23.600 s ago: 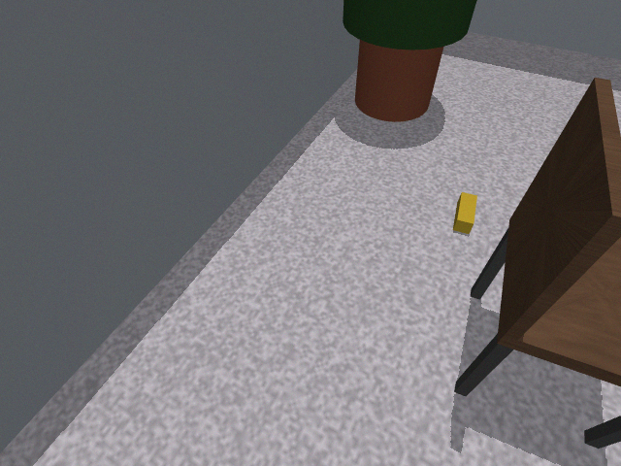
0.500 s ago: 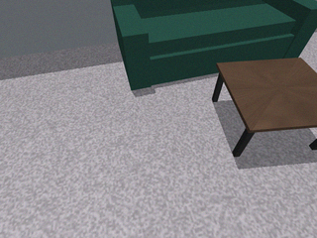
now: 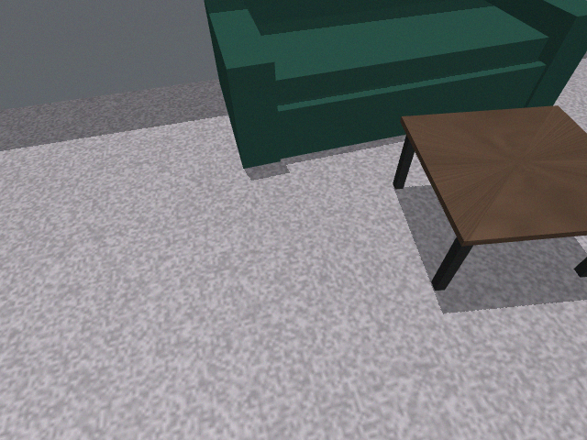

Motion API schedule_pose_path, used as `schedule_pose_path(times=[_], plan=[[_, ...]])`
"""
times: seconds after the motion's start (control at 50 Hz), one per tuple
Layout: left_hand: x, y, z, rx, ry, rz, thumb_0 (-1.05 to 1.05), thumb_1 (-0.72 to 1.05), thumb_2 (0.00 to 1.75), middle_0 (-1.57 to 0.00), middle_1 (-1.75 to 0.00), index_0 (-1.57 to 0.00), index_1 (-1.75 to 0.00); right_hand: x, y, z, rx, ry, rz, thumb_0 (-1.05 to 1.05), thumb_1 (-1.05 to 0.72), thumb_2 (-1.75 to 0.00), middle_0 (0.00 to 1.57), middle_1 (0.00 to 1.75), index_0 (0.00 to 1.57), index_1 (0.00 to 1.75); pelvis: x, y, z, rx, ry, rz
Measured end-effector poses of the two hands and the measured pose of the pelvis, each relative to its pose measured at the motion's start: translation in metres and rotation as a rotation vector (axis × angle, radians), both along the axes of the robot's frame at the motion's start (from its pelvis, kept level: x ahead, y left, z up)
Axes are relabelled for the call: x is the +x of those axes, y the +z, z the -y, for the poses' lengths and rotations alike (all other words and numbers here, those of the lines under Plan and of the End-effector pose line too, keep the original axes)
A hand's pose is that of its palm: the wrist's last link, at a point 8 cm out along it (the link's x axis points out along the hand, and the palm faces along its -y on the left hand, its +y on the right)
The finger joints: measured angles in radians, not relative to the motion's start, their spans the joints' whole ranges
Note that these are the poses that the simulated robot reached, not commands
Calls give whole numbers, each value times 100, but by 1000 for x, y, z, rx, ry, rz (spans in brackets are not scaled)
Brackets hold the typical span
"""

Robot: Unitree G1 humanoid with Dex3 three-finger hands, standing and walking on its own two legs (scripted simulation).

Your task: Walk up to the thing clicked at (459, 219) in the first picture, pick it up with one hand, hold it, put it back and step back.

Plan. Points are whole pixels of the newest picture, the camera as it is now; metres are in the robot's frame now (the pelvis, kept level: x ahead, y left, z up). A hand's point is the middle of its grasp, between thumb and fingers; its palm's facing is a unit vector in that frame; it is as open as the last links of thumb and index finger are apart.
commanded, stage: stand
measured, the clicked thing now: out of the picture +0.14 +1.38 -0.75
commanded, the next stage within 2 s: walk up in 0.12 s
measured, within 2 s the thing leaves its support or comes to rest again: neither
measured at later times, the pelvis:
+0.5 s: pelvis +0.08 +0.05 -0.01, yaw +1 degrees
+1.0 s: pelvis +0.27 -0.02 +0.00, yaw +14 degrees
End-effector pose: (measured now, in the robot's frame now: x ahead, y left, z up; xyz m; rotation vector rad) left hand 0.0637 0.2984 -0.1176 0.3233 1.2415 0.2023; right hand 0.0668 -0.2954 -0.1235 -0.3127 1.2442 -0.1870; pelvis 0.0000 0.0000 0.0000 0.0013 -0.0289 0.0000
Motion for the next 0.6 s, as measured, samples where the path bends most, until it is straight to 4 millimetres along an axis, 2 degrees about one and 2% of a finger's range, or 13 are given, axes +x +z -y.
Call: schedule_pose_path(times=[0.14,0.22,0.3,0.4,0.48,0.6], plan=[[2,0,0,-4,-1,7,1,90,90,-20,-30,-21,-30,2,1,1,2,-1,10,0,-90,-90,21,30,20,30,1,0,0,0,0,-1],[1,0,-7,-12,14,41,1,90,90,-20,-30,-21,-30,5,2,7,-1,11,21,0,-90,-90,21,30,20,30,11,-4,-1,-7,8,-4],[-7,-2,-26,-2,55,44,0,90,90,-20,-30,-21,-30,18,5,11,-40,41,-7,1,-90,-90,21,30,20,30,24,-8,-12,-20,28,1],[-18,-15,-61,3,78,-54,1,90,90,-20,-30,-21,-30,54,13,-3,-79,59,41,1,-90,-90,21,30,20,30,49,-17,-35,-21,20,16],[5,-21,-75,6,59,-114,1,91,90,-20,-30,-21,-30,64,21,-16,-94,17,91,0,-90,-90,21,30,20,30,74,-16,-45,-5,12,18],[75,-11,-75,-14,3,-37,1,91,90,-20,-30,-20,-30,73,27,-26,-82,-21,57,0,-90,-90,21,30,20,30,114,-7,-50,6,-1,31]])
